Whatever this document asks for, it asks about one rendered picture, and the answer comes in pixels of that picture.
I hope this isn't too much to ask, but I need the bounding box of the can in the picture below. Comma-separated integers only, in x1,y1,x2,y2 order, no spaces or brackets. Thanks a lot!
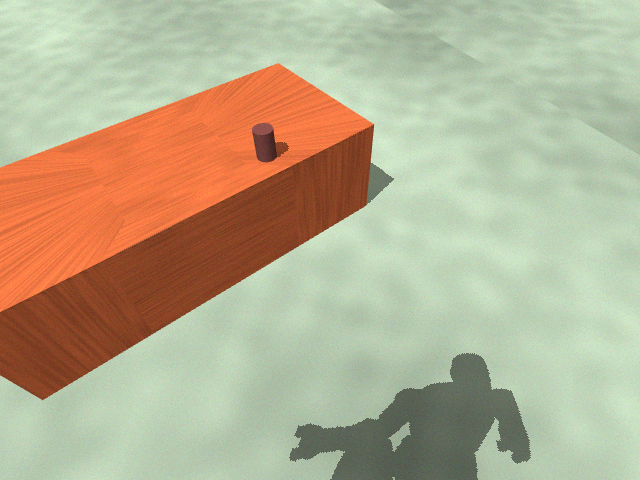
252,123,277,162

